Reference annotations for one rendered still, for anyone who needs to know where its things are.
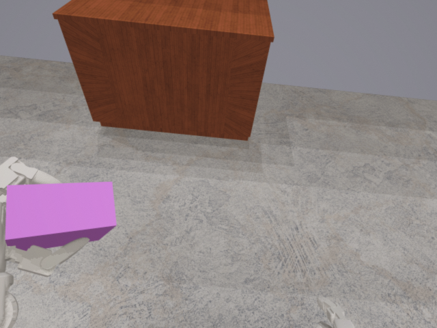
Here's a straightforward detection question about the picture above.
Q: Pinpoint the left robot hand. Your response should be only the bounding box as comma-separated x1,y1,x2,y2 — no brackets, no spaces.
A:
0,156,89,277

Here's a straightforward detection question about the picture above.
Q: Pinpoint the table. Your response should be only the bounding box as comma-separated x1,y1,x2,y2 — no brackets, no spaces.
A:
53,0,274,141

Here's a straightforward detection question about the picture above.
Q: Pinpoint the sponge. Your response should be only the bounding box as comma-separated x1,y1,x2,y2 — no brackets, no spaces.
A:
5,182,117,251

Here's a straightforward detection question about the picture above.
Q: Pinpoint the right robot hand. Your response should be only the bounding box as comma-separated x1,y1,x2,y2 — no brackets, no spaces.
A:
316,296,355,328

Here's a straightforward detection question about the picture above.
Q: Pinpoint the robot left forearm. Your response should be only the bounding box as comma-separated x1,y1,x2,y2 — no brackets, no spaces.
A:
0,272,18,328

